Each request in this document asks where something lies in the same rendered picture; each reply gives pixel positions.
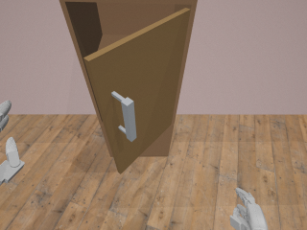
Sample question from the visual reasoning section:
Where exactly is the handle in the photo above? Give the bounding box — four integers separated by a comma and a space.
111, 91, 137, 142

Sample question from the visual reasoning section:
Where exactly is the right robot hand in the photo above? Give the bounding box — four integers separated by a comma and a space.
229, 187, 269, 230

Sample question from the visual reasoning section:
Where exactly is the cupboard door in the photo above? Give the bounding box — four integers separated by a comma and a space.
83, 8, 191, 174

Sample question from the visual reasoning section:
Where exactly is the left robot hand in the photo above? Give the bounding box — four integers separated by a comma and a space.
0, 100, 25, 185

